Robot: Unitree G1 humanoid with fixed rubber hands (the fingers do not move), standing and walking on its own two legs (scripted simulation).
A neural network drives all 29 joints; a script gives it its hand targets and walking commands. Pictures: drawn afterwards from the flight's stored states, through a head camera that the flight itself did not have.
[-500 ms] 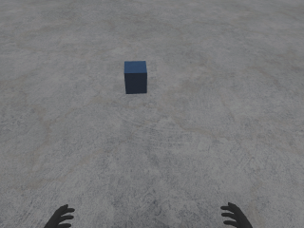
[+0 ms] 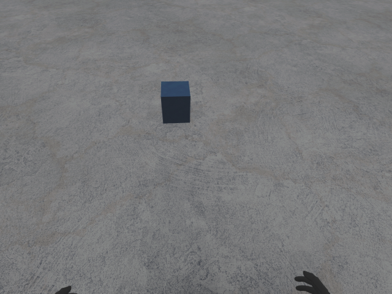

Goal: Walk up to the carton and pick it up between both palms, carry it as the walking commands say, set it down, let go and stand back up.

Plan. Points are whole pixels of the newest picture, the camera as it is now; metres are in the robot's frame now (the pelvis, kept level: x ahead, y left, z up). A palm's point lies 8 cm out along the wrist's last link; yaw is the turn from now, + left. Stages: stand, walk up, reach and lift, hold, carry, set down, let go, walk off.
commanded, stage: stand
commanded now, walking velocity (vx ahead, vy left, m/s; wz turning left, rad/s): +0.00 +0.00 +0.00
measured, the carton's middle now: (175, 102) +1.55 +0.12 -0.63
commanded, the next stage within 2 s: walk up in 1.62 s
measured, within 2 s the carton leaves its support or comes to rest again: neither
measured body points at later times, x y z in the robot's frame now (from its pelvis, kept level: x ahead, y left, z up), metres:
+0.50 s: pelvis +0.00 +0.00 +0.00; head -0.02 +0.00 +0.45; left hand +0.09 +0.30 -0.12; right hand +0.12 -0.28 -0.11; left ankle +0.00 +0.12 -0.72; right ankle -0.01 -0.12 -0.72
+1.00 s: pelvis -0.01 +0.00 +0.00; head -0.02 +0.00 +0.45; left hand +0.07 +0.30 -0.12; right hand +0.10 -0.29 -0.12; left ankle +0.00 +0.12 -0.72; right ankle -0.01 -0.12 -0.72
